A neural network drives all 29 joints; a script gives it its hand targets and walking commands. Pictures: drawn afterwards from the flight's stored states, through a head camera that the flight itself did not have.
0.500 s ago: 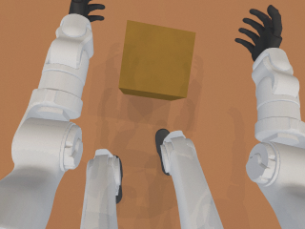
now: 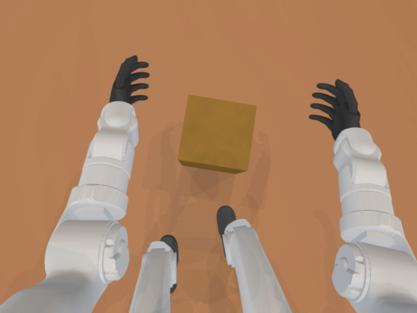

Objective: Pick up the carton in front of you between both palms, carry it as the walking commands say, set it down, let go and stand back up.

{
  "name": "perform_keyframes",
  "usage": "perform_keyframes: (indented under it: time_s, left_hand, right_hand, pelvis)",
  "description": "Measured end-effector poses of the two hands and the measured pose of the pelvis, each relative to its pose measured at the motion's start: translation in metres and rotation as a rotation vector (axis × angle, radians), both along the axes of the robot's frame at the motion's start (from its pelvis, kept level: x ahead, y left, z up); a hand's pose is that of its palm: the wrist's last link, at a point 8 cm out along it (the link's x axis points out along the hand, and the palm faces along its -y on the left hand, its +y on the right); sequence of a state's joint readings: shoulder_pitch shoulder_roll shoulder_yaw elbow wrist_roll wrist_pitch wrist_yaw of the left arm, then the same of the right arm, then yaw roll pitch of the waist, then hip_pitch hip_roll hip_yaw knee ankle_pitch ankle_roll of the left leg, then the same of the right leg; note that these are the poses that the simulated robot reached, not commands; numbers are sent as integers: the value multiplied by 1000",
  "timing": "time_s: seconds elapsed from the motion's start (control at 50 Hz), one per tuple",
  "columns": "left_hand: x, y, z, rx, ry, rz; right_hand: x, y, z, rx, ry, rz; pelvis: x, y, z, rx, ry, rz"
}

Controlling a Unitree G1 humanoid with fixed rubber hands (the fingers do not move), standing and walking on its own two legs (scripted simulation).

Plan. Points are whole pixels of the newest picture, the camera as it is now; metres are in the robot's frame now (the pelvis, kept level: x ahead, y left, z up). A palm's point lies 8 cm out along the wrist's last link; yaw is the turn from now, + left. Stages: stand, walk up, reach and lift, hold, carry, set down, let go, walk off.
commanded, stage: let go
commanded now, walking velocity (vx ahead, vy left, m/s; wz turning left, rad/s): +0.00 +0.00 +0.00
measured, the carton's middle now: (215, 139) +0.48 -0.11 -0.53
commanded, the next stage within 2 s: stand in 1.22 s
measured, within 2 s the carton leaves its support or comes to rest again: neither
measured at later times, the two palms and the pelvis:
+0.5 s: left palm (49, 206) +0.34 +0.16 +0.00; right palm (395, 226) +0.24 -0.26 +0.02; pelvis +0.06 -0.01 +0.10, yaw -3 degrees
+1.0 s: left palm out of the picture +0.26 +0.26 +0.05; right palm (364, 241) +0.24 -0.20 +0.05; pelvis +0.09 +0.04 +0.12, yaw -3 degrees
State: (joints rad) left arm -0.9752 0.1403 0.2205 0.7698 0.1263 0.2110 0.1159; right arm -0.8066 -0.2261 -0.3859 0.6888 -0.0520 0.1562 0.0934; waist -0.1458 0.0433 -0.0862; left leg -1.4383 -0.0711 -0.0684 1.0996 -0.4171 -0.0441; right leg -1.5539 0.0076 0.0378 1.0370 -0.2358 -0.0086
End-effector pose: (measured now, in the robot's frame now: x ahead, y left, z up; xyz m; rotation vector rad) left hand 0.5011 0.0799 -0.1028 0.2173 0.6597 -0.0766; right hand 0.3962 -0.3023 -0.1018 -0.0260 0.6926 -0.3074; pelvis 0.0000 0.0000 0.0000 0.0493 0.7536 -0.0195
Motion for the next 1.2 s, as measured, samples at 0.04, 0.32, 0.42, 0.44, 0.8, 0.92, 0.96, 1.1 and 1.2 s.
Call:
perform_keyframes:
  time_s: [0.04, 0.32, 0.42, 0.44, 0.8, 0.92, 0.96, 1.1, 1.2]
  left_hand:
    - [-20, 7, 7, 14, 12, 31]
    - [-111, 45, 75, 40, 41, 74]
    - [-137, 64, 93, 40, 59, 60]
    - [-143, 69, 96, 40, 63, 59]
    - [-228, 167, 147, 35, 97, 104]
    - [-239, 183, 155, 31, 107, 120]
    - [-239, 184, 156, 27, 110, 121]
    - [-237, 175, 150, 30, 106, 131]
    - [-237, 163, 150, 28, 95, 128]
  right_hand:
    - [-13, 3, 9, -9, 29, 45]
    - [-96, 11, 82, -31, 103, 177]
    - [-128, 25, 105, -26, 108, 168]
    - [-135, 29, 110, -25, 109, 167]
    - [-164, 91, 150, -29, 119, 202]
    - [-156, 100, 150, -30, 115, 215]
    - [-155, 101, 150, -29, 117, 215]
    - [-156, 89, 152, -69, 146, 191]
    - [-161, 77, 153, -84, 153, 174]
  pelvis:
    - [4, -3, 11, 1, -29, 0]
    - [37, -16, 68, -23, -294, -19]
    - [51, -13, 83, -38, -391, -27]
    - [53, -12, 86, -41, -411, -28]
    - [87, 30, 117, -93, -708, -28]
    - [92, 38, 118, -95, -753, -22]
    - [93, 38, 118, -95, -763, -21]
    - [94, 32, 115, -99, -774, -27]
    - [92, 23, 114, -99, -782, -28]
